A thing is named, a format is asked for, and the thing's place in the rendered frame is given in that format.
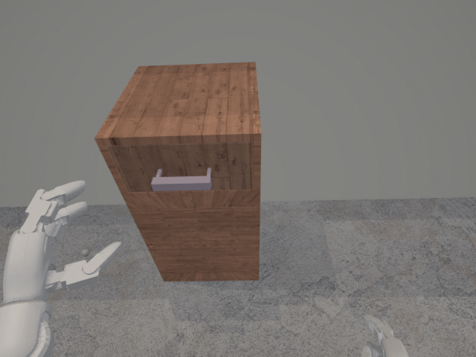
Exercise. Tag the left robot forearm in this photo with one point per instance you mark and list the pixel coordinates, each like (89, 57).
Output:
(24, 330)

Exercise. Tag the robot right hand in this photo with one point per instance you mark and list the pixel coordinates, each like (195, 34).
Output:
(390, 346)

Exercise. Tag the handle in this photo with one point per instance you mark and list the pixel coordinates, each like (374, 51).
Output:
(181, 182)

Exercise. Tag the robot left hand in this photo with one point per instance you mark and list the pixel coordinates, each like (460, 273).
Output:
(29, 254)

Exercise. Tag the drawer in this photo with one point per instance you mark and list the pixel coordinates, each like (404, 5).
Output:
(230, 162)

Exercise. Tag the cabinet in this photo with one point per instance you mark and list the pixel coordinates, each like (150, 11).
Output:
(195, 235)

